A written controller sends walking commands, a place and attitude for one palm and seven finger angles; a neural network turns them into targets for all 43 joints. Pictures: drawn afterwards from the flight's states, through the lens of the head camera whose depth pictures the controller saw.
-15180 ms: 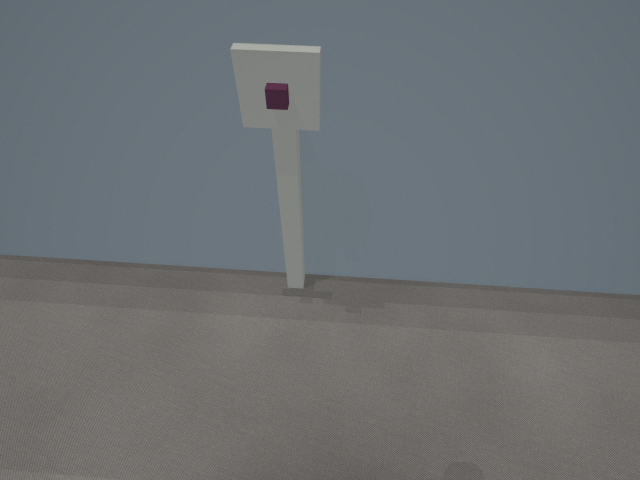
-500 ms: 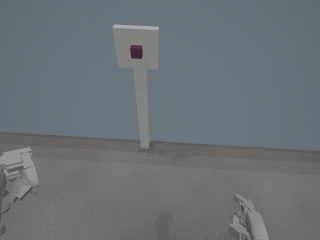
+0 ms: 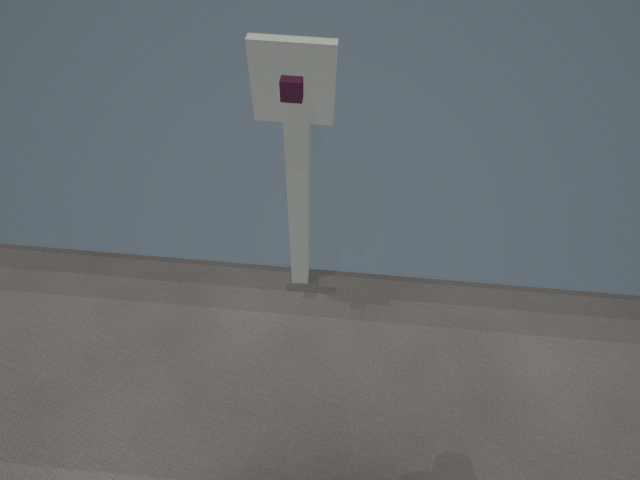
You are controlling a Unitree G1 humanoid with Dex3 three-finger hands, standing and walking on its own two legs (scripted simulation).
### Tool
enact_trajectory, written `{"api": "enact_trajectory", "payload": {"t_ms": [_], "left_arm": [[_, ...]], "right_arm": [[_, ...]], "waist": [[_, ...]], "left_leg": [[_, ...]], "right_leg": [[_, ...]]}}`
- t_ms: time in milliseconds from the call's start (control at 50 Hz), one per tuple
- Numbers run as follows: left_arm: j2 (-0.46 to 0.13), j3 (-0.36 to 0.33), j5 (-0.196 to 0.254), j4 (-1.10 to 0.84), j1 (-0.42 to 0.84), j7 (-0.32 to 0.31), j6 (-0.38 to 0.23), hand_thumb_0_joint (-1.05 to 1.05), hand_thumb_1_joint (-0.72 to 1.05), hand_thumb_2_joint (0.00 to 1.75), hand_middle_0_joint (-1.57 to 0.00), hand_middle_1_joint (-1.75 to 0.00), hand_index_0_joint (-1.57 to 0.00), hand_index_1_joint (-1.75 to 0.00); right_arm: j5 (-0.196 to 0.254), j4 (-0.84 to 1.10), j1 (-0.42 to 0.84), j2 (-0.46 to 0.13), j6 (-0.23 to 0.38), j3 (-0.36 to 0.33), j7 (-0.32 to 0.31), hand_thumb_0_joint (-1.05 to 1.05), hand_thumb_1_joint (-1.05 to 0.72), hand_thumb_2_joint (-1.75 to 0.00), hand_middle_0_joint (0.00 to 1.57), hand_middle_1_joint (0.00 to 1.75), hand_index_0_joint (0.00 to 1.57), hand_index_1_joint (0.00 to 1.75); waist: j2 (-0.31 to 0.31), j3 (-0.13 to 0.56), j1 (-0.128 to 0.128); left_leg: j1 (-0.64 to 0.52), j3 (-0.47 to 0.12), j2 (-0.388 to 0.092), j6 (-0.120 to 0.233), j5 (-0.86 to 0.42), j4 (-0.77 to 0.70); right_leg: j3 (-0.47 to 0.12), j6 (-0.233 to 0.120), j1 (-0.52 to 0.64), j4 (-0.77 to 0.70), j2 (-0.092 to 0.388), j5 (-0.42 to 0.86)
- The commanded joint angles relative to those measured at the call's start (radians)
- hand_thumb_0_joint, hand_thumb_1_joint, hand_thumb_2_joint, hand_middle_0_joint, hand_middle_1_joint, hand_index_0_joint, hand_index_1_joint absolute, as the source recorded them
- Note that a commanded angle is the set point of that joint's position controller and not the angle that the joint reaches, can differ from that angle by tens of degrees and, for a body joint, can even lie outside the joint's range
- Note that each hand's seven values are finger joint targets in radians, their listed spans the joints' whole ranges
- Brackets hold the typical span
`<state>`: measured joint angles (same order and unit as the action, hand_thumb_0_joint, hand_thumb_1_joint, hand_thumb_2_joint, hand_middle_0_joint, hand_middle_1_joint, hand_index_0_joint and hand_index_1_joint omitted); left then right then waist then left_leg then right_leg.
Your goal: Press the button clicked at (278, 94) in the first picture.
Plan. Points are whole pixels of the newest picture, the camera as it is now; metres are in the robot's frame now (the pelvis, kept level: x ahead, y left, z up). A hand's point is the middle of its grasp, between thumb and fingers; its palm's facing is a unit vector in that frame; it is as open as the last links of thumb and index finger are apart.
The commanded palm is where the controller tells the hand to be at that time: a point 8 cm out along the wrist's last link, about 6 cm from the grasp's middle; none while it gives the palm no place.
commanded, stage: let the arm hang, fingers relaxed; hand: left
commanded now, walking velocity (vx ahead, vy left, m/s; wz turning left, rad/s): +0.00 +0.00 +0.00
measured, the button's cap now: (291, 88) +0.82 +0.12 +0.04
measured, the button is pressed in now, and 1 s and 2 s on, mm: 0 0 0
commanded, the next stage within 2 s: stand and wait in 0.62 s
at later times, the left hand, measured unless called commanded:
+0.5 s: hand out of the picture -0.01 +0.15 -0.18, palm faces +0.01 -0.99 -0.16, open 7.3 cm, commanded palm none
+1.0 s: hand out of the picture +0.00 +0.15 -0.17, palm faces +0.01 -0.98 -0.19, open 7.4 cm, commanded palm none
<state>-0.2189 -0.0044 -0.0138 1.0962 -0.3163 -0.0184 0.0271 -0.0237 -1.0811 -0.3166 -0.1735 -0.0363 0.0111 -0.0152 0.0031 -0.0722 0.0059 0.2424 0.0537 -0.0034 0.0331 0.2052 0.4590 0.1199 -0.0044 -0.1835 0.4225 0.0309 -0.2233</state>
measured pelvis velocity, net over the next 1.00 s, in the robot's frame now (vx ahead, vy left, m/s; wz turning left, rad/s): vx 0.00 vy -0.01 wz -0.02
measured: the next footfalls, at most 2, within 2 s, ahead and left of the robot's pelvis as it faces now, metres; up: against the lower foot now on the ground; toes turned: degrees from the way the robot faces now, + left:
none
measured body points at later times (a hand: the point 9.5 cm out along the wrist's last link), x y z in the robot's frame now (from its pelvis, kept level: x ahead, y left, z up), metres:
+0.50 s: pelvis +0.00 +0.00 +0.00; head +0.00 -0.01 +0.45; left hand -0.01 +0.21 -0.16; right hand -0.03 -0.20 -0.17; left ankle +0.03 +0.10 -0.74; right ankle +0.00 -0.12 -0.74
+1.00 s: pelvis +0.00 -0.01 +0.00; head +0.02 -0.02 +0.45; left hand +0.00 +0.21 -0.16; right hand -0.03 -0.22 -0.16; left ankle +0.03 +0.10 -0.74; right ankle +0.00 -0.12 -0.74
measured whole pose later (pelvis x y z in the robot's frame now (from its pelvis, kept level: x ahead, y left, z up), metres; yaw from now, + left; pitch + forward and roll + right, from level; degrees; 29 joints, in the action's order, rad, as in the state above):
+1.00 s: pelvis +0.00 -0.01 +0.00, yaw -1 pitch -2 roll +0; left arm -0.13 -0.01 -0.01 1.16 -0.27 -0.03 -0.01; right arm -0.02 -1.14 -0.30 -0.13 -0.01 -0.01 -0.03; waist 0.02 -0.06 -0.01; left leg 0.20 0.07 -0.02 0.01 0.19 0.41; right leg 0.10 -0.02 -0.16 0.41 0.02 -0.22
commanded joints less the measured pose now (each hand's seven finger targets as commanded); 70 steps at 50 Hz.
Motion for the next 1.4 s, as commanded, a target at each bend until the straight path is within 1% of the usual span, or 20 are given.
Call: {"api": "enact_trajectory", "payload": {"t_ms": [0,100,180,260,320,360,380,420,460,620,640,780,900,940,1000,1100,1160,1220,1320,1380], "left_arm": [[-0.073,-0.012,0.006,0.000,-0.031,-0.010,-0.028,0.00,0.90,0.90,-0.38,-0.50,-0.38,-0.50],[-0.047,-0.010,0.005,0.039,-0.061,-0.017,-0.028,0.00,0.90,0.90,-0.20,-0.30,-0.20,-0.30],[-0.017,-0.013,0.004,0.052,-0.074,-0.021,-0.028,0.00,0.90,0.90,-0.20,-0.30,-0.20,-0.30],[-0.005,-0.017,0.001,0.051,-0.075,-0.024,-0.026,0.00,0.90,0.90,-0.20,-0.30,-0.20,-0.30],[0.006,-0.020,0.000,0.049,-0.083,-0.025,-0.028,0.00,0.90,0.90,-0.20,-0.30,-0.20,-0.30],[0.010,-0.022,0.000,0.045,-0.077,-0.025,-0.031,0.00,0.90,0.90,-0.20,-0.30,-0.20,-0.30],[0.012,-0.022,0.000,0.043,-0.075,-0.025,-0.032,0.00,0.90,0.90,-0.20,-0.30,-0.20,-0.30],[0.010,-0.023,0.000,0.043,-0.070,-0.026,-0.033,0.00,0.90,0.90,-0.20,-0.30,-0.20,-0.30],[0.013,-0.024,0.001,0.043,-0.068,-0.025,-0.034,0.00,0.90,0.90,-0.20,-0.30,-0.20,-0.30],[0.001,-0.026,0.002,0.040,-0.054,-0.024,-0.038,0.00,0.90,0.90,-0.20,-0.30,-0.20,-0.30],[0.002,-0.025,0.003,0.041,-0.053,-0.024,-0.038,0.00,0.90,0.90,-0.20,-0.30,-0.20,-0.30],[-0.011,-0.028,0.004,0.042,-0.040,-0.023,-0.039,0.00,0.90,0.90,-0.20,-0.30,-0.20,-0.30],[-0.020,-0.028,0.004,0.043,-0.034,-0.023,-0.042,0.00,0.90,0.90,-0.20,-0.30,-0.20,-0.30],[-0.018,-0.026,0.005,0.043,-0.027,-0.022,-0.041,0.00,0.90,0.90,-0.20,-0.30,-0.20,-0.30],[-0.027,-0.027,0.005,0.043,-0.026,-0.023,-0.044,0.00,0.90,0.90,-0.20,-0.30,-0.20,-0.30],[-0.032,-0.026,0.005,0.042,-0.018,-0.022,-0.045,0.00,0.90,0.90,-0.20,-0.30,-0.20,-0.30],[-0.028,-0.026,0.006,0.041,-0.010,-0.021,-0.047,0.00,0.90,0.90,-0.20,-0.30,-0.20,-0.30],[-0.032,-0.027,0.005,0.041,0.001,-0.021,-0.046,0.00,0.90,0.90,-0.20,-0.30,-0.20,-0.30],[-0.040,-0.026,0.006,0.042,0.005,-0.020,-0.047,0.00,0.90,0.90,-0.20,-0.30,-0.20,-0.30],[-0.041,-0.027,0.006,0.043,0.013,-0.019,-0.048,0.00,0.90,0.90,-0.20,-0.30,-0.20,-0.30]], "right_arm": [[0.009,0.019,-0.041,-0.096,0.026,-0.026,-0.013,0.00,-0.90,-0.90,0.20,0.30,0.20,0.30],[0.010,-0.016,-0.080,-0.067,0.026,-0.025,-0.017,0.00,-0.90,-0.90,0.20,0.30,0.20,0.30],[0.006,-0.031,-0.092,-0.042,0.030,-0.026,-0.020,0.00,-0.90,-0.90,0.20,0.30,0.20,0.30],[0.005,-0.037,-0.102,-0.029,0.032,-0.027,-0.022,0.00,-0.90,-0.90,0.20,0.30,0.20,0.30],[0.005,-0.034,-0.095,-0.020,0.035,-0.030,-0.022,0.00,-0.90,-0.90,0.20,0.30,0.20,0.30],[0.004,-0.037,-0.099,-0.015,0.036,-0.030,-0.022,0.00,-0.90,-0.90,0.20,0.30,0.20,0.30],[0.004,-0.037,-0.099,-0.014,0.036,-0.030,-0.022,0.00,-0.90,-0.90,0.20,0.30,0.20,0.30],[0.005,-0.038,-0.098,-0.009,0.036,-0.030,-0.022,0.00,-0.90,-0.90,0.20,0.30,0.20,0.30],[0.004,-0.037,-0.094,-0.006,0.037,-0.030,-0.023,0.00,-0.90,-0.90,0.20,0.30,0.20,0.30],[0.006,-0.039,-0.088,-0.017,0.037,-0.032,-0.023,0.00,-0.90,-0.90,0.20,0.30,0.20,0.30],[0.005,-0.038,-0.087,-0.018,0.036,-0.032,-0.023,0.00,-0.90,-0.90,0.20,0.30,0.20,0.30],[0.005,-0.043,-0.078,-0.028,0.035,-0.032,-0.023,0.00,-0.90,-0.90,0.20,0.30,0.20,0.30],[0.007,-0.044,-0.067,-0.042,0.036,-0.032,-0.025,0.00,-0.90,-0.90,0.20,0.30,0.20,0.30],[0.006,-0.047,-0.064,-0.034,0.035,-0.030,-0.024,0.00,-0.90,-0.90,0.20,0.30,0.20,0.30],[0.009,-0.045,-0.059,-0.044,0.036,-0.033,-0.024,0.00,-0.90,-0.90,0.20,0.30,0.20,0.30],[0.008,-0.049,-0.043,-0.048,0.035,-0.032,-0.024,0.00,-0.90,-0.90,0.20,0.30,0.20,0.30],[0.006,-0.052,-0.041,-0.043,0.038,-0.030,-0.024,0.00,-0.90,-0.90,0.20,0.30,0.20,0.30],[0.007,-0.050,-0.031,-0.051,0.038,-0.031,-0.025,0.00,-0.90,-0.90,0.20,0.30,0.20,0.30],[0.007,-0.052,-0.024,-0.060,0.038,-0.031,-0.025,0.00,-0.90,-0.90,0.20,0.30,0.20,0.30],[0.006,-0.052,-0.020,-0.063,0.039,-0.031,-0.026,0.00,-0.90,-0.90,0.20,0.30,0.20,0.30]], "waist": [[0.021,0.028,-0.008],[-0.016,-0.010,-0.011],[0.008,-0.023,-0.012],[0.009,-0.043,-0.011],[0.014,-0.038,-0.007],[-0.005,-0.040,-0.010],[0.012,-0.045,-0.011],[0.006,-0.045,-0.012],[0.025,-0.045,-0.012],[-0.006,-0.036,-0.014],[0.008,-0.035,-0.015],[0.013,-0.021,-0.015],[-0.003,-0.014,-0.013],[0.010,-0.021,-0.014],[-0.010,-0.012,-0.013],[0.002,-0.021,-0.013],[0.006,-0.002,-0.015],[0.021,-0.010,-0.015],[-0.005,-0.007,-0.014],[0.002,-0.004,-0.015]], "left_leg": [[0.003,-0.119,-0.107,0.009,0.045,-0.148],[0.001,-0.106,-0.103,0.010,0.057,-0.155],[0.008,-0.107,-0.104,0.011,0.070,-0.168],[0.036,-0.117,-0.107,0.012,0.108,-0.184],[0.032,-0.111,-0.104,0.012,0.092,-0.177],[0.029,-0.100,-0.098,0.008,0.070,-0.166],[0.025,-0.097,-0.096,0.007,0.067,-0.164],[0.023,-0.094,-0.098,0.006,0.053,-0.158],[0.019,-0.094,-0.098,0.005,0.048,-0.160],[-0.011,-0.081,-0.099,0.001,0.002,-0.141],[-0.018,-0.079,-0.098,0.000,-0.001,-0.140],[-0.025,-0.078,-0.099,-0.004,0.001,-0.139],[-0.044,-0.076,-0.104,-0.005,-0.052,-0.128],[-0.042,-0.075,-0.104,-0.006,-0.051,-0.130],[-0.052,-0.072,-0.104,-0.008,-0.068,-0.125],[-0.054,-0.073,-0.103,-0.011,-0.068,-0.125],[-0.064,-0.074,-0.106,-0.012,-0.092,-0.127],[-0.060,-0.074,-0.110,-0.013,-0.088,-0.132],[-0.066,-0.076,-0.110,-0.013,-0.095,-0.135],[-0.072,-0.074,-0.111,-0.014,-0.104,-0.137]], "right_leg": [[-0.104,-0.043,0.006,-0.097,0.077,-0.034],[-0.102,-0.041,-0.025,-0.099,0.078,-0.055],[-0.103,-0.038,-0.036,-0.086,0.075,-0.047],[-0.104,-0.035,-0.041,-0.074,0.067,-0.049],[-0.107,-0.034,-0.041,-0.075,0.070,-0.037],[-0.108,-0.034,-0.043,-0.079,0.073,-0.033],[-0.110,-0.035,-0.051,-0.081,0.074,-0.036],[-0.111,-0.035,-0.050,-0.082,0.074,-0.030],[-0.116,-0.036,-0.050,-0.084,0.073,-0.024],[-0.120,-0.038,-0.046,-0.100,0.079,-0.015],[-0.124,-0.039,-0.048,-0.102,0.080,-0.015],[-0.127,-0.042,-0.035,-0.112,0.081,-0.025],[-0.123,-0.042,-0.026,-0.115,0.080,0.006],[-0.123,-0.042,-0.025,-0.118,0.084,0.007],[-0.125,-0.042,-0.020,-0.123,0.084,0.018],[-0.126,-0.043,-0.023,-0.131,0.087,0.012],[-0.123,-0.042,-0.004,-0.126,0.088,0.050],[-0.124,-0.041,-0.002,-0.129,0.086,0.050],[-0.123,-0.042,0.006,-0.134,0.088,0.055],[-0.125,-0.042,0.011,-0.134,0.088,0.066]]}}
